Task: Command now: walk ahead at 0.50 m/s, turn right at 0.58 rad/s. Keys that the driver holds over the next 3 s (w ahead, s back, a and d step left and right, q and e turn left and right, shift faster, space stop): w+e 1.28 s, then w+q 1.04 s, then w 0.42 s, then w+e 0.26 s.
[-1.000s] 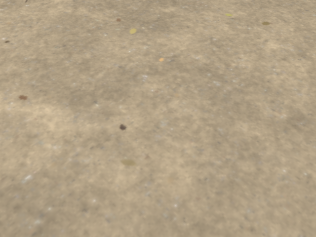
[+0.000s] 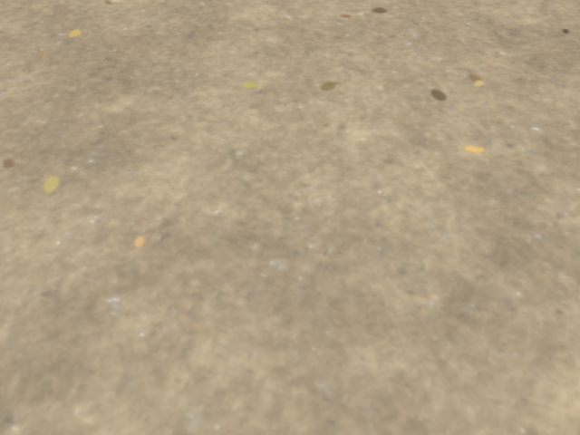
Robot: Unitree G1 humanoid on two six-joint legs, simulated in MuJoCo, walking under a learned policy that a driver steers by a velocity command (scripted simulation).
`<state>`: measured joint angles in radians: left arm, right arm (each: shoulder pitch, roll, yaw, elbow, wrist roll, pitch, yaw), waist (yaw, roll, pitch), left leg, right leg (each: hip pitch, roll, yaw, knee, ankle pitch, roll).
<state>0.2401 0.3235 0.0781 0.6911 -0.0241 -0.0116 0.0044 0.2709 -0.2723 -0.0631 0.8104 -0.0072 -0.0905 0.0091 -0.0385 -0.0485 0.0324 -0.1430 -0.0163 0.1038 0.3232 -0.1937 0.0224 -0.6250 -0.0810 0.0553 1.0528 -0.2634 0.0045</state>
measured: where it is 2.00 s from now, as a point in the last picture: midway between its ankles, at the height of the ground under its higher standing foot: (494, 261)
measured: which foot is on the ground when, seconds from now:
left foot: down 0.00-0.26, up 0.28-0.72, down 0.74-1.00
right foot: up 0.00-0.24, down 0.26-0.76, up 0.78-1.00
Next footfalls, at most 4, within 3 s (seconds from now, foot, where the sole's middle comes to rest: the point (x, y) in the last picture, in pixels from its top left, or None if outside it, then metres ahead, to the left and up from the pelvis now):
0.26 right None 0.29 -0.17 -0.78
0.74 left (314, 375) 0.62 -0.06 -0.78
1.26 right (466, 345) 0.69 -0.45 -0.78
1.82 left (462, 228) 1.06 -0.53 -0.78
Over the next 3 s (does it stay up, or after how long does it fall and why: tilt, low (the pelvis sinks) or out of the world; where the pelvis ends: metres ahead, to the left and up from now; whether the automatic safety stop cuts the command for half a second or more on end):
stays up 1.46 -0.75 0.00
